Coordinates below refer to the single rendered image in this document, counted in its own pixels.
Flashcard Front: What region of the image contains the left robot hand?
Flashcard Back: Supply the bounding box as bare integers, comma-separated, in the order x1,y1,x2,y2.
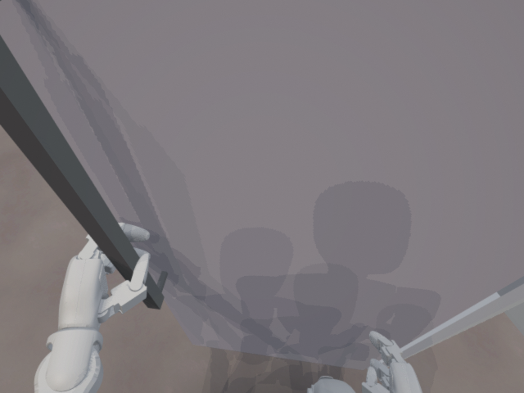
58,223,151,331

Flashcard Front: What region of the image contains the handle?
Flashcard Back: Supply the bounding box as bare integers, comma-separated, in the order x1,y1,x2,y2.
0,0,168,309

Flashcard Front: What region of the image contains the right robot hand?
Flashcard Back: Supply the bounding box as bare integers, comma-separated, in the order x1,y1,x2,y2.
362,331,422,393

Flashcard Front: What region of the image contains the fridge door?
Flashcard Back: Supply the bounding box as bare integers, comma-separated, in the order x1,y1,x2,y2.
0,0,524,370

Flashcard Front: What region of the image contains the left robot forearm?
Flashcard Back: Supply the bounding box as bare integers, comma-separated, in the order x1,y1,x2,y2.
34,327,103,393

